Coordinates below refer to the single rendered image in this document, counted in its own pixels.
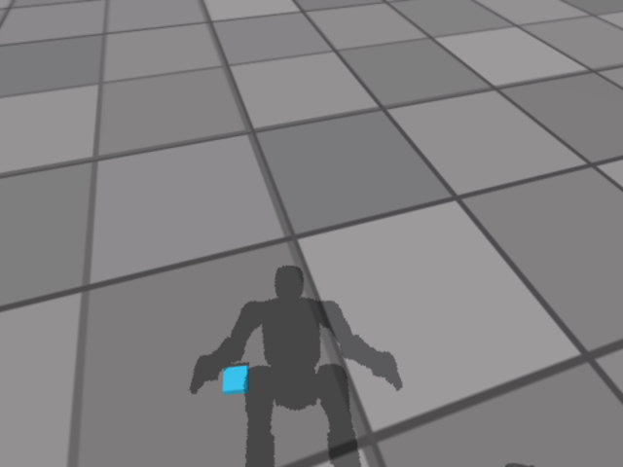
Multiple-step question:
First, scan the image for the small box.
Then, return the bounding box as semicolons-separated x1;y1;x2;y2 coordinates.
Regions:
223;366;248;395

